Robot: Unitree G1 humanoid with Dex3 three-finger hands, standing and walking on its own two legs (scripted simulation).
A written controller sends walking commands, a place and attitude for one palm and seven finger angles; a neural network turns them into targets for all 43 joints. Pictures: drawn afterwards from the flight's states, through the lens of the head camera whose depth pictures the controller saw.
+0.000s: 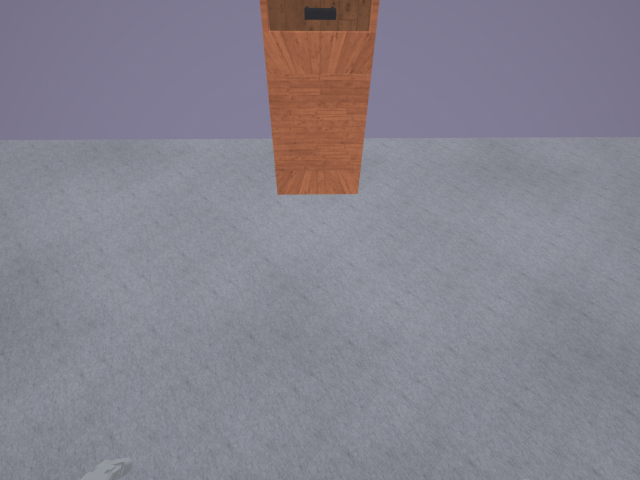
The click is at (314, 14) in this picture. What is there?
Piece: drawer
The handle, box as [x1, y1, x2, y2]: [304, 7, 335, 19]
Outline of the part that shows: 304,8 305,19 335,19 335,8 333,7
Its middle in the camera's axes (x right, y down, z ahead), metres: -0.01 -0.74 +1.25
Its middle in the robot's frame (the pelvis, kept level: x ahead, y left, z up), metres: +1.44 +0.08 +0.05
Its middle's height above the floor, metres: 0.81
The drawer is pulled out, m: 0.00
